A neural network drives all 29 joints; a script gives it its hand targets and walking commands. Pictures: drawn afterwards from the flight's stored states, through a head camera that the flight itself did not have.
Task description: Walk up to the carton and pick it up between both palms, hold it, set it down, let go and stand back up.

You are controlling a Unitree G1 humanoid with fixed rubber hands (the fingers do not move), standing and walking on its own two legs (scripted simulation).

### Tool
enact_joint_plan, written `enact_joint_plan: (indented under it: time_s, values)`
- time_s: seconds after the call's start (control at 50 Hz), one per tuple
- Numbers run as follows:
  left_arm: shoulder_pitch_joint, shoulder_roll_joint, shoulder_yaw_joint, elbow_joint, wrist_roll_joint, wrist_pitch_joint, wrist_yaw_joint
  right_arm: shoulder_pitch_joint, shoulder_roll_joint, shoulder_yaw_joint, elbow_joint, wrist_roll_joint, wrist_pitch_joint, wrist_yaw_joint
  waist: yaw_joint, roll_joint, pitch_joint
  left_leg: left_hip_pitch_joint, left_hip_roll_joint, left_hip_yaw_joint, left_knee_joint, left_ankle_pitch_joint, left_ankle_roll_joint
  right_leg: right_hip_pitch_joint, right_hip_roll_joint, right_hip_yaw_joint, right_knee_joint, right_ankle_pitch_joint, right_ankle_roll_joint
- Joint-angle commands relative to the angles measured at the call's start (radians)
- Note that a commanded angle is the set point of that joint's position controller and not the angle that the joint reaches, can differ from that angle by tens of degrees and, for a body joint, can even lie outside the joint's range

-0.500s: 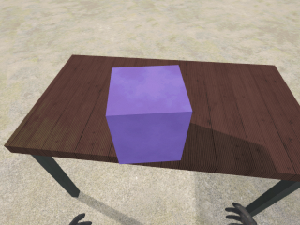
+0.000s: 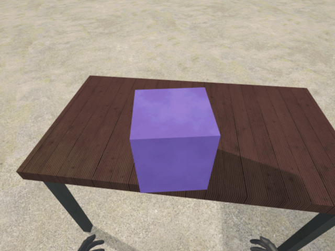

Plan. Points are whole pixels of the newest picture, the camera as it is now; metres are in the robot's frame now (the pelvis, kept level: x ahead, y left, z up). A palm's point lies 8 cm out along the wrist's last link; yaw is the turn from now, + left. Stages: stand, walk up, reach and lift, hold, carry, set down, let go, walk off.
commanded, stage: reach and lift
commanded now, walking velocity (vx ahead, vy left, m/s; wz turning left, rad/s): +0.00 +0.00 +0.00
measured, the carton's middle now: (172, 141) +0.45 +0.01 +0.00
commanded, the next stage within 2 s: none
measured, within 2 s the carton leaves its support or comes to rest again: neither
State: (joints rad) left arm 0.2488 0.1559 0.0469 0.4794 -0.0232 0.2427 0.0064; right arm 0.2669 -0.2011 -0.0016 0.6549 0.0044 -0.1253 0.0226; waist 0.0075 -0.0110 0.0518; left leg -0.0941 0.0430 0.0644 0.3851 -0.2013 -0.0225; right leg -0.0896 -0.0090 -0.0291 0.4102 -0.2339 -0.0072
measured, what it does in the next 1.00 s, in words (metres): stands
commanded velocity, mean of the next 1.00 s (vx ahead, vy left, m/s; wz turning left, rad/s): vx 0.00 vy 0.00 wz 0.00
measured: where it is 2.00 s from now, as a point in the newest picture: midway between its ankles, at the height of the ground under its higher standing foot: outside the picture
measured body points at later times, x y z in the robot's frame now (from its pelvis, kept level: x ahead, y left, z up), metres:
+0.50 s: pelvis +0.01 +0.01 +0.00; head -0.01 +0.02 +0.45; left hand +0.17 +0.23 -0.06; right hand +0.16 -0.22 -0.06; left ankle +0.01 +0.13 -0.74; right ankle +0.00 -0.11 -0.74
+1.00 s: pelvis +0.02 +0.00 +0.00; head +0.00 +0.01 +0.45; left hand +0.20 +0.22 -0.02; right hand +0.21 -0.21 -0.02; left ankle +0.01 +0.13 -0.74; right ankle +0.00 -0.11 -0.74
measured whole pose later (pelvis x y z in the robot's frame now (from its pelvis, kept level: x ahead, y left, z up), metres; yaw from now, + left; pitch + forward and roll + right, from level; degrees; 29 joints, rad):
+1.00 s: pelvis +0.02 +0.00 +0.00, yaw -1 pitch -4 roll +0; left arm 0.28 0.22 -0.08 0.43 -0.18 -0.35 0.07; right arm 0.26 -0.16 0.00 0.49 0.18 -0.38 0.03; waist 0.03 -0.01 0.03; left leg -0.09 0.04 0.06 0.40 -0.23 -0.02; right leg -0.08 0.00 -0.01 0.40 -0.25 0.00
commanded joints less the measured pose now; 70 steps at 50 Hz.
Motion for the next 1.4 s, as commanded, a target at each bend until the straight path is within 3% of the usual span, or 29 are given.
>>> enact_joint_plan:
  time_s: [0.0,0.06,0.12,0.24,0.28,0.36,0.46,0.58,0.64,0.8,0.94,1.08,1.16,1.26,1.38]
  values:
    - [-0.202,0.119,-0.017,-0.214,-0.032,-0.149,0.062,-0.15,-0.042,-0.058,-0.274,-0.003,-0.051,0.026,0.028,-0.027,0.016,-0.005,-0.036,0.035,-0.095,-0.064,0.018,-0.156,0.014,0.016,-0.139,-0.092,-0.017]
    - [-0.192,0.1,-0.041,-0.242,-0.028,-0.188,0.094,-0.128,-0.033,-0.065,-0.235,0.023,-0.043,0.039,0.014,0.074,-0.025,0.0,-0.026,0.026,-0.098,-0.109,0.004,-0.133,0.0,0.031,-0.127,-0.099,-0.04]
    - [-0.131,0.091,-0.045,-0.23,-0.02,-0.205,0.101,-0.074,-0.04,-0.067,-0.18,0.048,-0.05,0.044,0.002,0.113,-0.075,0.04,-0.024,0.015,-0.095,-0.055,-0.006,-0.106,-0.001,0.037,-0.122,-0.049,-0.043]
    - [0.034,0.08,-0.022,-0.203,-0.013,-0.258,0.082,0.006,-0.099,-0.07,-0.164,0.073,-0.116,0.034,0.016,0.018,-0.125,0.139,-0.043,-0.001,-0.057,0.282,-0.024,-0.047,0.041,0.028,-0.145,0.13,-0.028]
    - [0.038,0.083,-0.022,-0.194,-0.023,-0.28,0.077,-0.01,-0.109,-0.079,-0.192,0.066,-0.138,0.028,0.023,-0.025,-0.1,0.128,-0.046,0.001,-0.06,0.295,-0.021,-0.049,0.049,0.026,-0.153,0.15,-0.022]
    - [-0.003,0.094,-0.045,-0.205,-0.064,-0.328,0.08,-0.053,-0.099,-0.097,-0.284,0.054,-0.162,0.021,0.039,-0.075,-0.031,0.065,-0.04,0.015,-0.087,0.2,-0.009,-0.071,0.049,0.026,-0.159,0.102,-0.019]
    - [-0.046,0.091,-0.079,-0.239,-0.092,-0.388,0.1,-0.061,-0.067,-0.073,-0.329,0.092,-0.164,0.031,0.046,-0.02,-0.006,0.043,-0.034,0.018,-0.101,0.113,-0.012,-0.088,0.03,0.039,-0.153,0.043,-0.038]
    - [0.023,0.099,-0.063,-0.246,-0.062,-0.458,0.092,0.015,-0.051,-0.027,-0.273,0.177,-0.201,0.037,0.049,0.073,-0.099,0.128,-0.046,0.002,-0.052,0.296,-0.042,-0.043,0.024,0.056,-0.145,0.155,-0.048]
    - [0.02,0.113,-0.052,-0.237,-0.061,-0.501,0.08,0.01,-0.062,-0.028,-0.258,0.192,-0.237,0.029,0.038,0.064,-0.115,0.143,-0.052,-0.004,-0.033,0.324,-0.045,-0.038,0.023,0.063,-0.14,0.206,-0.04]
    - [-0.041,0.147,-0.081,-0.225,-0.139,-0.61,0.063,-0.07,-0.068,-0.054,-0.316,0.164,-0.297,0.001,0.015,-0.035,-0.072,0.041,-0.055,-0.006,-0.03,0.195,-0.019,-0.038,0.022,0.072,-0.107,0.188,-0.006]
    - [-0.091,0.155,-0.097,-0.186,-0.17,-0.656,0.06,-0.122,-0.052,-0.027,-0.32,0.187,-0.316,0.002,0.021,-0.024,-0.075,0.027,-0.055,-0.018,-0.017,0.167,-0.02,-0.048,0.022,0.074,-0.09,0.144,-0.007]
    - [-0.227,0.166,-0.091,-0.253,-0.171,-0.542,0.089,-0.244,-0.076,-0.024,-0.356,0.2,-0.222,0.001,0.022,0.028,-0.082,0.027,-0.039,-0.019,-0.065,0.093,-0.016,-0.068,0.016,0.07,-0.113,0.049,-0.035]
    - [-0.268,0.174,-0.081,-0.353,-0.177,-0.474,0.108,-0.292,-0.112,-0.031,-0.435,0.232,-0.169,-0.006,0.023,0.028,-0.164,0.047,-0.043,-0.012,-0.059,0.172,-0.025,-0.017,0.026,0.068,-0.096,0.161,-0.025]
    - [-0.281,0.169,-0.035,-0.408,-0.156,-0.365,0.086,-0.312,-0.138,-0.027,-0.472,0.258,-0.103,-0.032,0.023,0.019,-0.229,0.112,-0.054,-0.015,-0.042,0.317,-0.028,0.035,0.033,0.074,-0.099,0.326,-0.011]
    - [-0.342,0.139,0.014,-0.53,-0.151,-0.169,0.054,-0.368,-0.157,-0.027,-0.551,0.279,0.011,-0.07,0.021,0.007,-0.201,0.166,-0.053,-0.019,-0.062,0.361,-0.024,-0.003,0.04,0.065,-0.141,0.314,-0.001]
